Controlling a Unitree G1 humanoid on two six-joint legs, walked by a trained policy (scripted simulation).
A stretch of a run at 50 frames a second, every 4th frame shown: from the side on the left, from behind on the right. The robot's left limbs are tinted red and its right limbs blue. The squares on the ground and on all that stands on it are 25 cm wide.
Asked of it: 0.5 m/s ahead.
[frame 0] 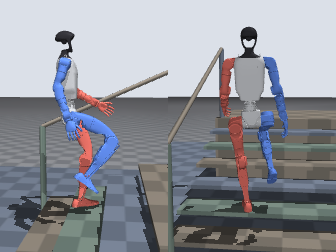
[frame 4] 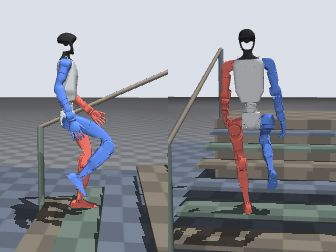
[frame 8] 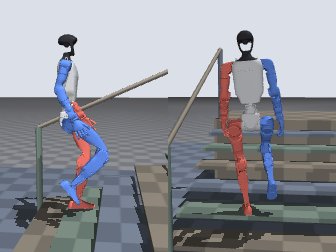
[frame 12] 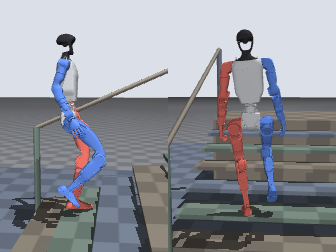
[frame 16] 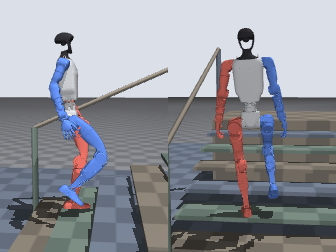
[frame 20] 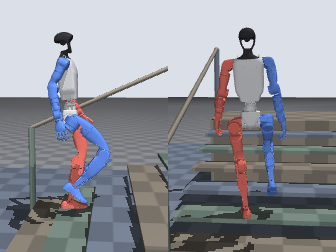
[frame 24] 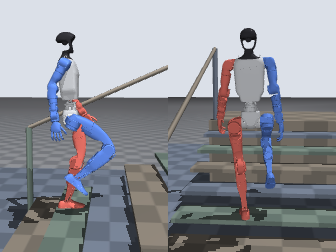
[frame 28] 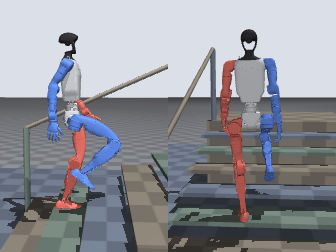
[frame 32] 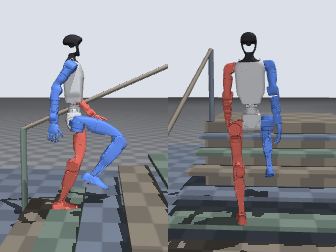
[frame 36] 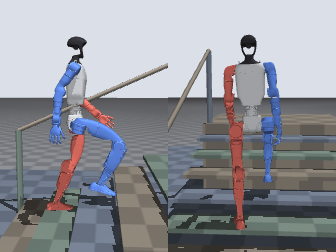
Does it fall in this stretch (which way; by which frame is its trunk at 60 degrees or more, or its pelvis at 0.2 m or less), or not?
no
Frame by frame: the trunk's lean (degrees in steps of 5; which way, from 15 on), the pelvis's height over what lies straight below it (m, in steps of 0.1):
0: 5, 0.9
4: 5, 0.8
8: 5, 0.8
12: 5, 0.8
16: 5, 0.8
20: 5, 0.8
24: 5, 0.8
28: 5, 0.8
32: 5, 0.8
36: 5, 0.8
